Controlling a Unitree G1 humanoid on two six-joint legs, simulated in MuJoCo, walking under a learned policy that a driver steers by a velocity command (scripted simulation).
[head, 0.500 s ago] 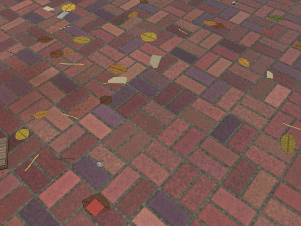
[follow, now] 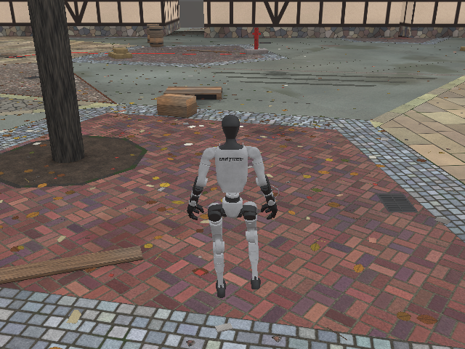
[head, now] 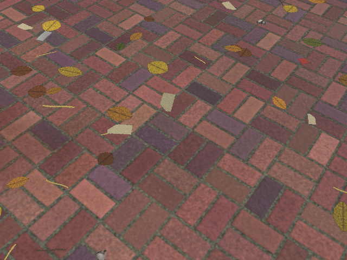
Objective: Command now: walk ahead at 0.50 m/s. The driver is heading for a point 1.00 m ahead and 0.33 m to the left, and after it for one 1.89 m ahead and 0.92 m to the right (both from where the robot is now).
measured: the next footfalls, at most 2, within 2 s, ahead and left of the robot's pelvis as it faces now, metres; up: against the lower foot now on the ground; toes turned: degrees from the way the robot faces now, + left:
right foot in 0.30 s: +0.36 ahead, -0.15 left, +0.00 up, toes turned +1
left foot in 0.76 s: +0.28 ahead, +0.10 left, +0.00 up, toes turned +20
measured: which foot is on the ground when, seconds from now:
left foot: down 0.00-0.32, up 0.34-0.74, down 0.76-1.00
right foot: up 0.00-0.28, down 0.30-0.76, up 0.78-1.00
